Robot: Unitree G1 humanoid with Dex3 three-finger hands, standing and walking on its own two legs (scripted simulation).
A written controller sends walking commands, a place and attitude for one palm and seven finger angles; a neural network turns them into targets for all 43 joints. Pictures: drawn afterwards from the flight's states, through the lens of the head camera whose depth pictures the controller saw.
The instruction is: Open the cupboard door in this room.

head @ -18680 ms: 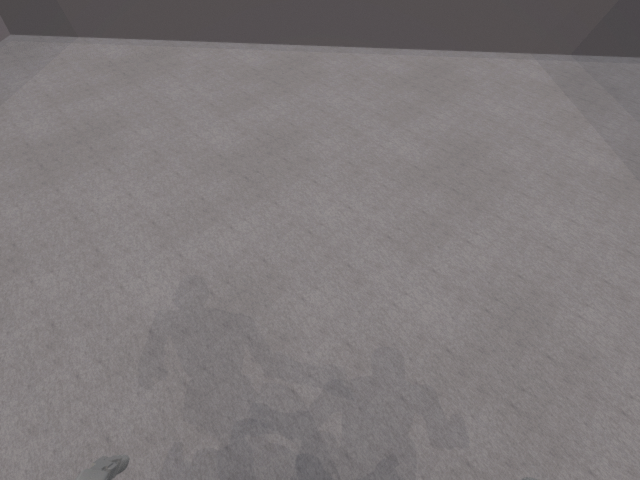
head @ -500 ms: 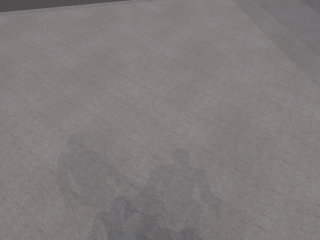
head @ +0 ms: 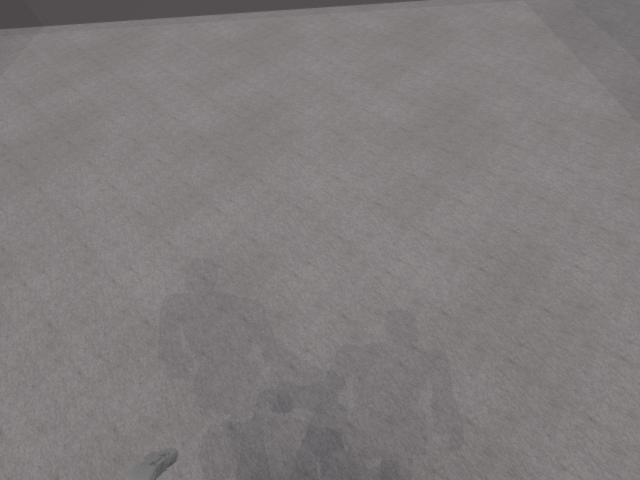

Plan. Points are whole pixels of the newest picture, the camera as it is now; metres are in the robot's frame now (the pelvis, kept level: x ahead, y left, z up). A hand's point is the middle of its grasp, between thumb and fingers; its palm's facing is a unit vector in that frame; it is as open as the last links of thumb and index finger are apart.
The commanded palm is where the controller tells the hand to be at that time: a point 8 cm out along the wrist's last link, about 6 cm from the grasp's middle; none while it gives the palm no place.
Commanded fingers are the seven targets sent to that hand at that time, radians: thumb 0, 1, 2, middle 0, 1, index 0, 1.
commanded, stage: turn or walk to find it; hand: left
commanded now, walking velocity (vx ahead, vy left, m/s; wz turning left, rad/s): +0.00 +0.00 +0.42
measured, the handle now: out of the picture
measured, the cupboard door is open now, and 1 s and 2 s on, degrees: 0 0 0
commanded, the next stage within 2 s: stand and wait in 0.36 s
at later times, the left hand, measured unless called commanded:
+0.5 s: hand out of the picture -0.06 +0.21 -0.18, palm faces +0.31 -0.92 -0.24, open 7.4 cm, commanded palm none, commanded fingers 0.00 0.90 0.90 -0.20 -0.30 -0.20 -0.30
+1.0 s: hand out of the picture -0.02 +0.20 -0.14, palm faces +0.43 -0.85 -0.29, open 7.4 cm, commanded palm none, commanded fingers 0.00 0.90 0.90 -0.20 -0.30 -0.20 -0.30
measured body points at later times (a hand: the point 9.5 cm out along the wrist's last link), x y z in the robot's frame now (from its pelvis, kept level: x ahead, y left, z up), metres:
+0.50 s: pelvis -0.03 +0.01 +0.00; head +0.00 +0.03 +0.44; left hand -0.07 +0.26 -0.16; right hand +0.12 -0.22 -0.14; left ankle -0.06 +0.12 -0.73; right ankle +0.00 -0.11 -0.73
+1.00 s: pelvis -0.04 -0.03 +0.00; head +0.01 -0.04 +0.45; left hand -0.04 +0.25 -0.12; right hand +0.12 -0.24 -0.16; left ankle -0.06 +0.11 -0.71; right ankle +0.00 -0.13 -0.73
